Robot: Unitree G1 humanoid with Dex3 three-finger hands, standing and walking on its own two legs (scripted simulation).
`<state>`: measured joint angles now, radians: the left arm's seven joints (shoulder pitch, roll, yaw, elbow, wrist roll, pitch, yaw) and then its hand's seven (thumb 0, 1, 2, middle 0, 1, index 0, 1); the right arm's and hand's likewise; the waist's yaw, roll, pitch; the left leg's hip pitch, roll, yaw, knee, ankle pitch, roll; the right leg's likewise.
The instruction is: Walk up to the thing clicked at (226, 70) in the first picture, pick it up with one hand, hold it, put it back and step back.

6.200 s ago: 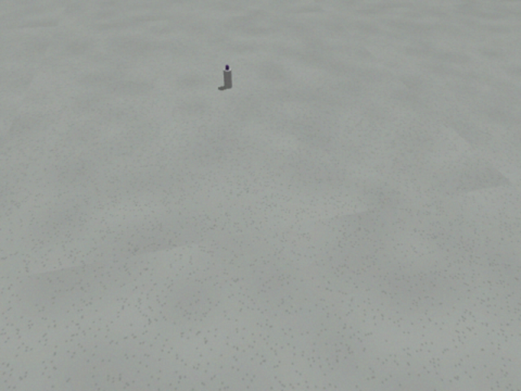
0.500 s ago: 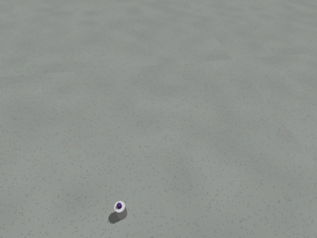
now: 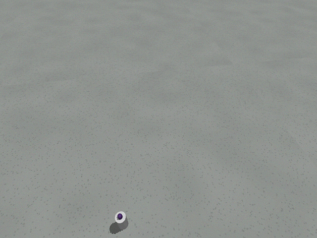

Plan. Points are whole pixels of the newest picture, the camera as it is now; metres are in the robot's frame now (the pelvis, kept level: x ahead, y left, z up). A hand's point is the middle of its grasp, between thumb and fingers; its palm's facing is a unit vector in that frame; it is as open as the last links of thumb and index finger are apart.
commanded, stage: walk up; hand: left
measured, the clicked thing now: (121, 219) +0.34 +0.21 -0.69
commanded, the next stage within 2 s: stand in 0.74 s
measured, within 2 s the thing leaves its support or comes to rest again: neither
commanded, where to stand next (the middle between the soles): +0.01 +0.00 m, yaw +1 degrees
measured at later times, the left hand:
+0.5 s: hand out of the picture +0.11 +0.24 -0.15, palm faces -0.04 -0.94 -0.34, open 7.4 cm
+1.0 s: hand out of the picture +0.10 +0.25 -0.15, palm faces -0.04 -0.94 -0.35, open 7.4 cm
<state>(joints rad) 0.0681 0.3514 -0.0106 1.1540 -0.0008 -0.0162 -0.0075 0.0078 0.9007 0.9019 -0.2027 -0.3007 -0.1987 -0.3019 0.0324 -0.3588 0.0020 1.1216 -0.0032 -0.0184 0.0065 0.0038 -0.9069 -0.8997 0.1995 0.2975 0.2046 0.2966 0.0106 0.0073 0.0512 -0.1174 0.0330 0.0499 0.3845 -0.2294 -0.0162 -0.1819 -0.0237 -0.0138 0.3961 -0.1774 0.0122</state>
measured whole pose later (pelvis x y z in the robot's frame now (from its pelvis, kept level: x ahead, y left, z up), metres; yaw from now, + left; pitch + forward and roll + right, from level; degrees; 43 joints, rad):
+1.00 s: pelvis +0.01 +0.00 +0.00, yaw -1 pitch -2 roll +0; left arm 0.07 0.35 0.00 1.14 0.00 -0.01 0.00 0.01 0.90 0.90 -0.20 -0.30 -0.20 -0.30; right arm 0.08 -0.34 0.00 1.14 -0.01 0.00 0.00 0.00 -0.91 -0.90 0.20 0.30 0.20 0.30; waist -0.01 0.00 0.05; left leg -0.06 0.04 0.06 0.28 -0.19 -0.03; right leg -0.14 -0.01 -0.01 0.31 -0.14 0.01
